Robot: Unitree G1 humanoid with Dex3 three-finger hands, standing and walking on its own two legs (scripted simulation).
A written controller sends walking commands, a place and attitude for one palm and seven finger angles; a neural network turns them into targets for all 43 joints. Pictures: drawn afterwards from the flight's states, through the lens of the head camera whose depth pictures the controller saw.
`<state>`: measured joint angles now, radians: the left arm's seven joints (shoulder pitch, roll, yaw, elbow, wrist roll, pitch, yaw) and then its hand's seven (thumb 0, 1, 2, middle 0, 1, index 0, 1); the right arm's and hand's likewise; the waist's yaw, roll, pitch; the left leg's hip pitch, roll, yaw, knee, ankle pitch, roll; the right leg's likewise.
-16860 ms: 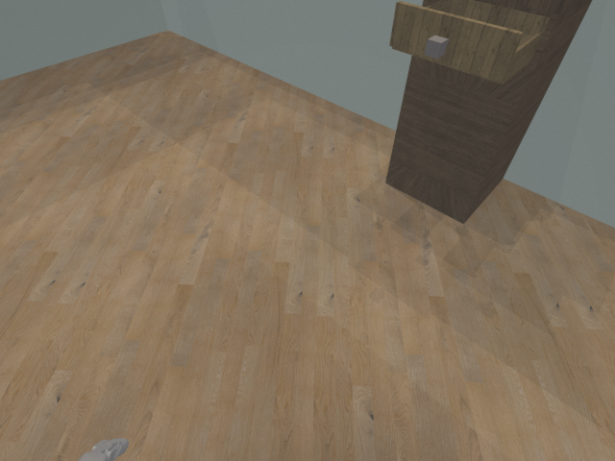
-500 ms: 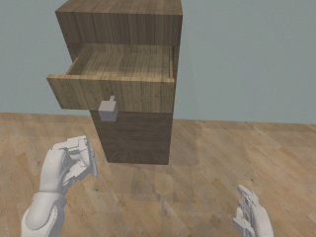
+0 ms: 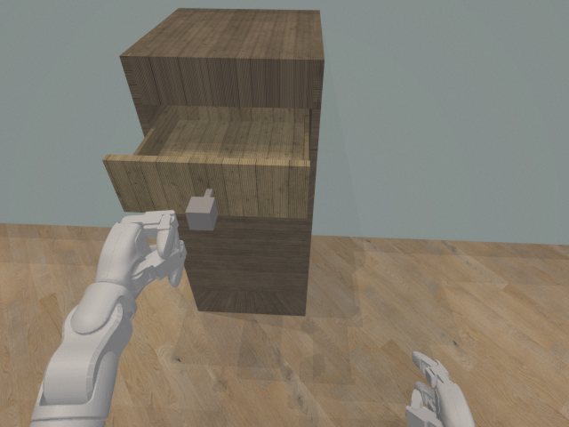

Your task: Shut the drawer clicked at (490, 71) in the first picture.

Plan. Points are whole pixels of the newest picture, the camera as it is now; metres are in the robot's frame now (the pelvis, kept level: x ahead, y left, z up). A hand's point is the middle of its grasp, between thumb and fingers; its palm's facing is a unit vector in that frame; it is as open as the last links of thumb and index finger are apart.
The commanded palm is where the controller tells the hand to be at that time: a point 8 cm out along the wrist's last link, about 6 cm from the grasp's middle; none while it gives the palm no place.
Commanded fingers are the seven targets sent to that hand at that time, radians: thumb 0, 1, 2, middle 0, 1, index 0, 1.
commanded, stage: raise the hand and make a fist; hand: left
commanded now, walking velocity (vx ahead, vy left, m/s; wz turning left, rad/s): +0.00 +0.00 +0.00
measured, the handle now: (205, 205) +0.48 +0.20 +0.05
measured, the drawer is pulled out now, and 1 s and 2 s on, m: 0.23 0.23 0.22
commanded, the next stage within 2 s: bring the fist close to the handle in 0.18 s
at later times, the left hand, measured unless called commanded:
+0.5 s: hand (185, 248) +0.31 +0.17 +0.13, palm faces +0.09 -1.00 -0.01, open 3.3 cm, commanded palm +0.28 +0.22 +0.13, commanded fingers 0.00 0.90 0.90 -1.40 -1.60 -1.40 -1.60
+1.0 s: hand (199, 247) +0.35 +0.17 +0.08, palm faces +0.05 -1.00 -0.02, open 3.3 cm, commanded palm +0.33 +0.23 +0.08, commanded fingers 0.00 0.90 0.90 -1.40 -1.60 -1.40 -1.60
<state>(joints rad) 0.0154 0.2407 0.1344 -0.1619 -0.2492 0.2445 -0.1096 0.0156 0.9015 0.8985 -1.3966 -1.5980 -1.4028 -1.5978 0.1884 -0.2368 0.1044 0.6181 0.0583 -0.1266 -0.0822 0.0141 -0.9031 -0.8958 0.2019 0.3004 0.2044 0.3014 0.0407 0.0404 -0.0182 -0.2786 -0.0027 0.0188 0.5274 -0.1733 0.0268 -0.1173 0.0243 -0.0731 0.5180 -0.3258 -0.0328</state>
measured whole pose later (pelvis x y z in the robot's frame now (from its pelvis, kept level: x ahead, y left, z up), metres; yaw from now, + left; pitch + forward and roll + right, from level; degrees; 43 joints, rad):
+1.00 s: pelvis +0.03 -0.01 -0.01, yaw -1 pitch +3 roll +0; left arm -0.11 0.25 0.21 0.28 -0.24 -0.14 -0.16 0.02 0.90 0.90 -1.40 -1.60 -1.40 -1.60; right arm 0.24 -0.25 0.04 0.64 0.04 -0.13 -0.07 0.01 -0.91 -0.90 0.20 0.30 0.20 0.30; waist 0.00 0.03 -0.03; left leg -0.44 0.02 0.03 0.65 -0.26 0.01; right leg -0.29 0.04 -0.06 0.64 -0.41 -0.05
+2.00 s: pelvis +0.00 +0.00 -0.03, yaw -1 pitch +8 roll -2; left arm -0.39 0.28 0.20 0.63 -0.20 -0.29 -0.13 0.02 0.88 0.92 -1.40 -1.60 -1.40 -1.60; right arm 0.26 -0.26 0.04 0.63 0.04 -0.06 -0.05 0.01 -0.91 -0.90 0.20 0.30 0.20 0.30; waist -0.04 0.03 -0.06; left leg -0.66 0.03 0.02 0.82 -0.29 0.02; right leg -0.50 0.04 -0.07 0.80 -0.45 -0.04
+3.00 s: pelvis +0.00 +0.00 -0.05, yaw -2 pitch +16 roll -3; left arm -0.91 0.48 0.34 1.22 -0.11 -0.37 -0.14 0.05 0.85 0.98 -1.40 -1.60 -1.40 -1.60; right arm 0.39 -0.27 0.04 0.70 0.01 -0.03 -0.04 0.01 -0.91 -0.90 0.20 0.30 0.20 0.30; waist -0.14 0.04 -0.08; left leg -0.89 0.05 0.00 0.93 -0.31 0.02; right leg -0.71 0.06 -0.09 0.89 -0.46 -0.04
